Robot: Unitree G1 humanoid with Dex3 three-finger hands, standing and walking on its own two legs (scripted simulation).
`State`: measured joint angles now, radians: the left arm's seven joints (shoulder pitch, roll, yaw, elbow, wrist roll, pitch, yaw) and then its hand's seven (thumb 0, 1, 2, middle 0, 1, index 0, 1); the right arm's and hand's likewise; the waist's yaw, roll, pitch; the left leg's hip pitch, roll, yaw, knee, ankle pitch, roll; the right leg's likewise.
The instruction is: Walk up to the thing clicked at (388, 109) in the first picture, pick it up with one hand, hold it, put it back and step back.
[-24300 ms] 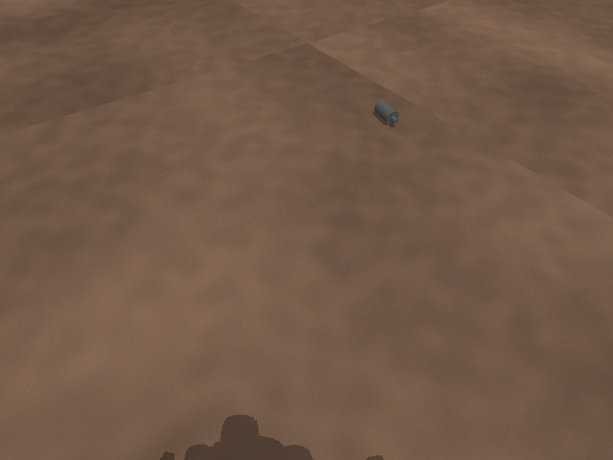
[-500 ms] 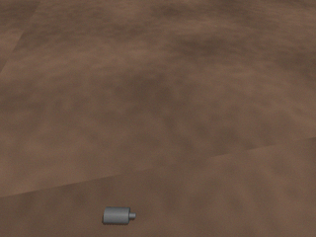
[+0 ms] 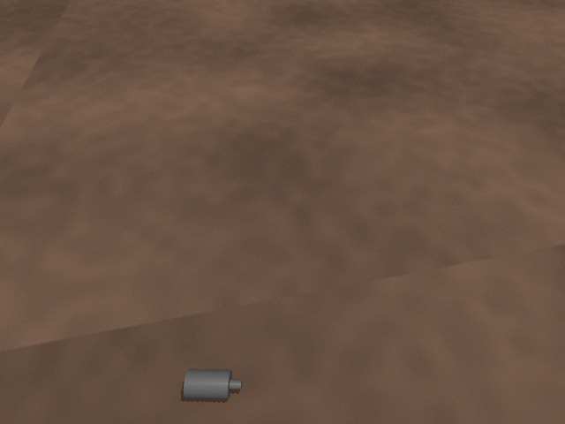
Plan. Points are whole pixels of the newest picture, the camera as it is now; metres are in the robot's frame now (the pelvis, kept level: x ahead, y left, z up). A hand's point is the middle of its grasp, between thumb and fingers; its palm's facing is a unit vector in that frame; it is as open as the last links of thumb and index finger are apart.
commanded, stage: stand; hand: left
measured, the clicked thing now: (214, 383) +0.38 +0.23 -0.74
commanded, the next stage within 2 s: walk up in 0.04 s
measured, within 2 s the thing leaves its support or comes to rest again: neither
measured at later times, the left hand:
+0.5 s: hand out of the picture +0.07 +0.31 -0.18, palm faces -0.03 -0.93 -0.36, open 7.3 cm
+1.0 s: hand out of the picture -0.05 +0.30 -0.16, palm faces -0.04 -0.92 -0.40, open 7.4 cm
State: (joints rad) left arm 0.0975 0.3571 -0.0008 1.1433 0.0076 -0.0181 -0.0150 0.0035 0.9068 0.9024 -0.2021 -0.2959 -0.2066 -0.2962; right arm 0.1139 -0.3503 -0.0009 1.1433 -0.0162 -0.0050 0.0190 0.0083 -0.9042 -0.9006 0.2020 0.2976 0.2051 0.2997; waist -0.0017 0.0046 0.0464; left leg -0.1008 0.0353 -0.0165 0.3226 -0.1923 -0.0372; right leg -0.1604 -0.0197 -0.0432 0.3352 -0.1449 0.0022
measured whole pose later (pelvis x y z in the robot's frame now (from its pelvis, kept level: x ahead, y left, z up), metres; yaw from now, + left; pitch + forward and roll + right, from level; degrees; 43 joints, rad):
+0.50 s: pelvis -0.08 +0.05 -0.02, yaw +0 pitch +0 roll -1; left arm 0.01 0.41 0.06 0.91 0.00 0.07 0.03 0.00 0.91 0.90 -0.20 -0.30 -0.21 -0.30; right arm 0.14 -0.35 -0.04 0.97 -0.04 0.04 0.00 0.01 -0.90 -0.90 0.20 0.30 0.21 0.30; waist -0.02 -0.05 0.20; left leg -0.29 -0.01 0.01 0.62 -0.32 0.04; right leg -0.50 0.11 0.15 1.14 -0.52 -0.01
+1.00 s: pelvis -0.19 +0.04 -0.02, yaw -2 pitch +0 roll +1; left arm 0.13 0.36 0.06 0.76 0.04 0.06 0.01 0.00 0.90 0.90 -0.20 -0.30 -0.21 -0.30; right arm 0.14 -0.40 -0.04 0.87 -0.01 0.03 -0.03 0.01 -0.90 -0.90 0.20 0.30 0.21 0.30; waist 0.02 0.00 0.17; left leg -0.33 -0.05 -0.06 0.89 -0.53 -0.01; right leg -0.36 -0.01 0.02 0.64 -0.28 -0.01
